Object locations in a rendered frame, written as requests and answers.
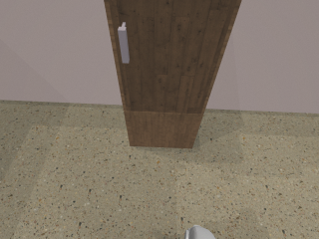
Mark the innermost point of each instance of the handle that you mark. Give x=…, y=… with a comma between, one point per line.
x=124, y=45

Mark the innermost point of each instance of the right robot thigh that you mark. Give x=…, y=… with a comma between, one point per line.
x=197, y=232

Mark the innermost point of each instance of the cupboard door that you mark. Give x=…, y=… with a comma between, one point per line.
x=174, y=47

